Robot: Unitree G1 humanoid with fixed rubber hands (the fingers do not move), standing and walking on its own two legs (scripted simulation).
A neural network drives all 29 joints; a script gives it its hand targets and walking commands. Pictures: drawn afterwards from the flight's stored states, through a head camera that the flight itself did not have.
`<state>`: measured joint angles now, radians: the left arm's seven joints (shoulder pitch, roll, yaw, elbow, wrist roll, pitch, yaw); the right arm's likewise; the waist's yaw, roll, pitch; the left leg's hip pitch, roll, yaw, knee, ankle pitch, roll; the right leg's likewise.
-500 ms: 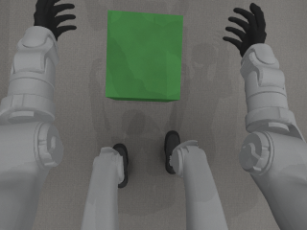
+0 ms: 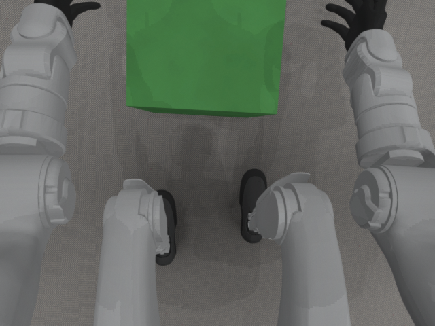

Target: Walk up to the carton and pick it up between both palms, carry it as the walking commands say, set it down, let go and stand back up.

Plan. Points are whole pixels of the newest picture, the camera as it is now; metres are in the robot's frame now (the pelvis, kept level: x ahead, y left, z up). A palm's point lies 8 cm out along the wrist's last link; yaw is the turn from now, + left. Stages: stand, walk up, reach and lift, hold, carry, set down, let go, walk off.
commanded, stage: reach and lift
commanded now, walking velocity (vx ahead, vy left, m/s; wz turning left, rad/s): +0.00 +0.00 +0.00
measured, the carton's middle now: (205, 44) +0.56 +0.00 -0.32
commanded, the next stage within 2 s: none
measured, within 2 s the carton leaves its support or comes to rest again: neither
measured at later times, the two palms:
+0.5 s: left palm (100, 45) +0.54 +0.19 -0.26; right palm (322, 55) +0.53 -0.22 -0.26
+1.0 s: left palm (106, 42) +0.54 +0.18 -0.25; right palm (313, 56) +0.52 -0.20 -0.25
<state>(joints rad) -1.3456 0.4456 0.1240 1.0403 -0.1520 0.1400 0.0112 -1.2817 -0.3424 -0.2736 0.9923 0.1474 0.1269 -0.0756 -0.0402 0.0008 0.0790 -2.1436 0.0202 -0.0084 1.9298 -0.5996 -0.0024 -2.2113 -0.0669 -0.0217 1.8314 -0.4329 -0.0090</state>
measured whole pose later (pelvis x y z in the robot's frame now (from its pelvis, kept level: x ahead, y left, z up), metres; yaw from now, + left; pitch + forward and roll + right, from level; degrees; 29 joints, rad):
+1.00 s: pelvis -0.02 +0.00 -0.08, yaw +1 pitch +37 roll -1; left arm -1.52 0.43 -0.02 1.16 -0.27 0.07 0.08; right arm -1.48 -0.38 -0.13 1.21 0.28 0.02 -0.12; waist -0.04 0.00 0.37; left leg -2.24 0.01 0.00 2.20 -0.62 0.01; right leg -2.31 -0.08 0.00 2.09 -0.43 0.00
